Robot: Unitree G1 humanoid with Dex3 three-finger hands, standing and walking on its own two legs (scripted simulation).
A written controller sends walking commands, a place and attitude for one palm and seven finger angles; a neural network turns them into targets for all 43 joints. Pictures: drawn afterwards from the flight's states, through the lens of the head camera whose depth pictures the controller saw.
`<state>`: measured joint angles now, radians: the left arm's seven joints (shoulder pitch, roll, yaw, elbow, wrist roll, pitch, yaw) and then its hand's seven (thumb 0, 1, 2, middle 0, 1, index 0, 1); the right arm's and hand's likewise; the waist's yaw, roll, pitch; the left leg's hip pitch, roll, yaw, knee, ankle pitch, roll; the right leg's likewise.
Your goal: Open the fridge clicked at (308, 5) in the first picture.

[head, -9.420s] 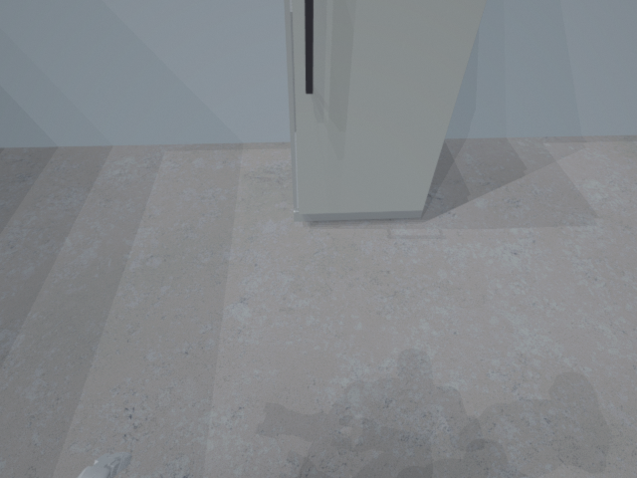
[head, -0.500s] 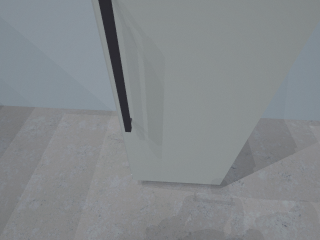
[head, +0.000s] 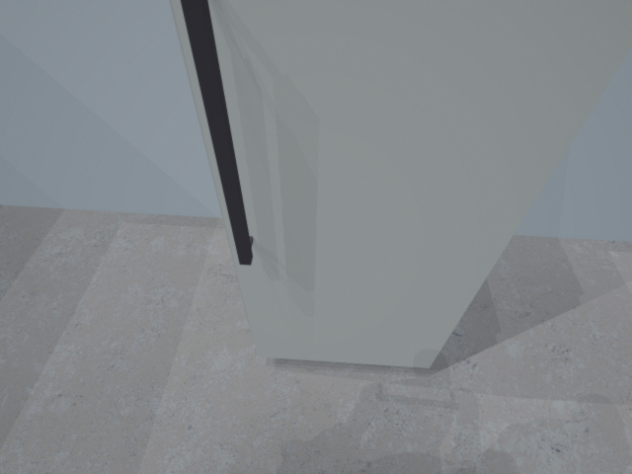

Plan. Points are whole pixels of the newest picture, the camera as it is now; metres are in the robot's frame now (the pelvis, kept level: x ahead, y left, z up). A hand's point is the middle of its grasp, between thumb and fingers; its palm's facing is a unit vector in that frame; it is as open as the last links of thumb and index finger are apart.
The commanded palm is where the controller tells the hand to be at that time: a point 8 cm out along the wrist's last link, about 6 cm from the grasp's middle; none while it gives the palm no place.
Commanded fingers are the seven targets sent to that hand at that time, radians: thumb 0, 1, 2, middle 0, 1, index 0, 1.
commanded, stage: look again from close up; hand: left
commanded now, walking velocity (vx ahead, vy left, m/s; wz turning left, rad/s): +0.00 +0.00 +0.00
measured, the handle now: (230, 157) +0.51 +0.17 +0.12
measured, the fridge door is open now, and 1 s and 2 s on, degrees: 0 0 0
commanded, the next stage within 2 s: raise the hand to about handle height in 0.34 s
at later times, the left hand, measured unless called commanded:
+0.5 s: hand out of the picture +0.07 +0.21 -0.15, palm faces +0.15 -0.96 -0.24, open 7.4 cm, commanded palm +0.10 +0.26 -0.07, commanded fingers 0.00 0.81 0.86 -0.21 -0.36 -0.21 -0.36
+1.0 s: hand out of the picture +0.12 +0.24 -0.02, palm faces +0.13 -0.99 -0.05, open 9.4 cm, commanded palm +0.12 +0.28 -0.02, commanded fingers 0.00 0.22 0.61 -0.25 -0.74 -0.25 -0.74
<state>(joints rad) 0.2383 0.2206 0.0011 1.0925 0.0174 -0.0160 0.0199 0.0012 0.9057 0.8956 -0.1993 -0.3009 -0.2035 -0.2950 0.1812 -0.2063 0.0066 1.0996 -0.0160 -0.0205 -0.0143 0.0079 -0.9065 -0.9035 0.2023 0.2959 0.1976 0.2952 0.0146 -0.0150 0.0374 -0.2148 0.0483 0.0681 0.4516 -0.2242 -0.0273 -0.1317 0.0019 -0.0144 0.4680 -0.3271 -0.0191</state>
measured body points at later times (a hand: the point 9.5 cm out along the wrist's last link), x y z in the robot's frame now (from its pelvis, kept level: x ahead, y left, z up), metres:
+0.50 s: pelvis +0.00 +0.00 +0.00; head +0.02 +0.00 +0.45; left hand +0.06 +0.26 -0.13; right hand +0.06 -0.25 -0.14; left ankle +0.01 +0.14 -0.74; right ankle -0.05 -0.10 -0.74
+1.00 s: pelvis -0.07 +0.00 -0.08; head -0.03 +0.03 +0.36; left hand +0.10 +0.29 -0.01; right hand +0.16 -0.22 -0.13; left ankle +0.01 +0.14 -0.74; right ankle -0.05 -0.10 -0.74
